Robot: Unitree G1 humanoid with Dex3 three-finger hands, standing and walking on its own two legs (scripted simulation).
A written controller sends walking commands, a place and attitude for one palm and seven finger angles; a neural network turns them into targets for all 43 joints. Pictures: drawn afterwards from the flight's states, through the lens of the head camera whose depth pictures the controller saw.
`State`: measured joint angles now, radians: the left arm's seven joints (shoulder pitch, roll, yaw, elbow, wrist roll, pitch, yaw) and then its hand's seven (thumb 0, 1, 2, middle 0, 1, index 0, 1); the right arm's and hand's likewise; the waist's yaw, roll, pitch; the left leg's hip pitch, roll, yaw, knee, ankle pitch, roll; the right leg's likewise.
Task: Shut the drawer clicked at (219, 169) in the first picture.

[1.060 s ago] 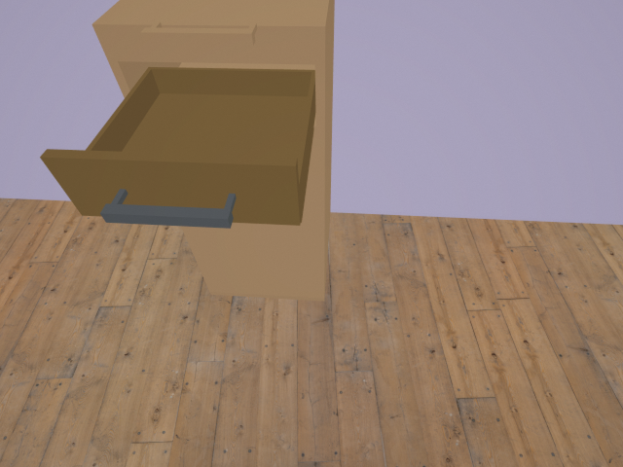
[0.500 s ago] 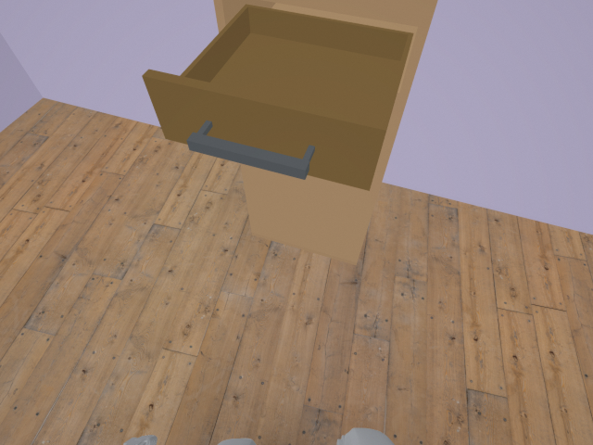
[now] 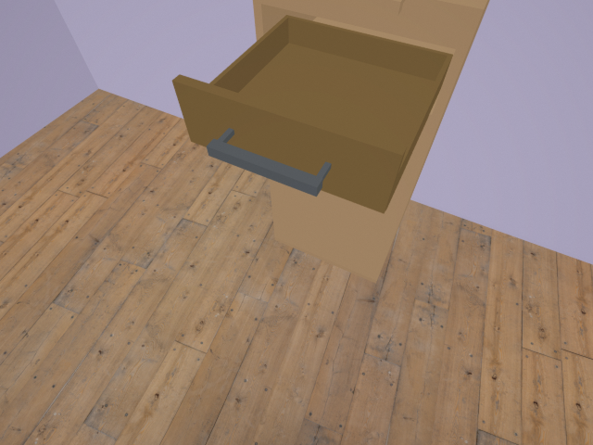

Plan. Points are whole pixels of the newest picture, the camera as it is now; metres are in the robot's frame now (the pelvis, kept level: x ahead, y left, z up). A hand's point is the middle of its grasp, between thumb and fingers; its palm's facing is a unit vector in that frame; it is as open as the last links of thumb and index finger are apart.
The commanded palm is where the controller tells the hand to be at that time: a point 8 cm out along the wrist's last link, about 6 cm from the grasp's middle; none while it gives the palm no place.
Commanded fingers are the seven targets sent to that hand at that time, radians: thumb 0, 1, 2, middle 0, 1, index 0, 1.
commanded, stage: stand and wait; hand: left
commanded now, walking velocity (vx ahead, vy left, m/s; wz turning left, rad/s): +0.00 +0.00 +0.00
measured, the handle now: (269, 158) +0.51 +0.09 +0.07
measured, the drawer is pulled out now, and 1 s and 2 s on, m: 0.30 0.30 0.30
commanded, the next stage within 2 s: turn or walk to find it in 0.22 s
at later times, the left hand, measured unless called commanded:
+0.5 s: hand out of the picture +0.05 +0.18 -0.17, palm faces +0.06 -0.97 -0.24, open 7.4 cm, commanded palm none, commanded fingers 0.00 0.90 0.90 -0.20 -0.30 -0.20 -0.30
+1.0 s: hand out of the picture -0.01 +0.16 -0.17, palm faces +0.07 -0.98 -0.19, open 7.4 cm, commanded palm none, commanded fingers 0.00 0.90 0.90 -0.20 -0.30 -0.20 -0.30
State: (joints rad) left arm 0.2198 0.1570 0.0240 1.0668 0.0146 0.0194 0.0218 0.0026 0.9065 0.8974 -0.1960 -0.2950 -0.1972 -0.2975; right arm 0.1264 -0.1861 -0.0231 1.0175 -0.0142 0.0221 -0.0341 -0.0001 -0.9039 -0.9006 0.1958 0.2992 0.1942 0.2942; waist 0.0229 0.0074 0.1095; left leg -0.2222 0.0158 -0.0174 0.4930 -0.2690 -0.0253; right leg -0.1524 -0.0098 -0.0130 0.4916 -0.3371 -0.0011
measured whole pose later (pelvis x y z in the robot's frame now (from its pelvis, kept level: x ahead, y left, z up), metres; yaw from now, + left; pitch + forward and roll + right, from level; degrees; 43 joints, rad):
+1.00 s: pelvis -0.01 -0.01 +0.01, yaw +1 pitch -1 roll +0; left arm 0.24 0.15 0.03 1.13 0.01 0.01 0.02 0.00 0.91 0.90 -0.20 -0.30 -0.20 -0.30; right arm 0.22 -0.16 -0.01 1.10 -0.02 0.02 -0.05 0.00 -0.91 -0.90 0.20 0.30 0.19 0.29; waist 0.00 0.01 0.09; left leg -0.18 0.03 -0.05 0.41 -0.21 -0.04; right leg -0.09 0.01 -0.04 0.40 -0.28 -0.02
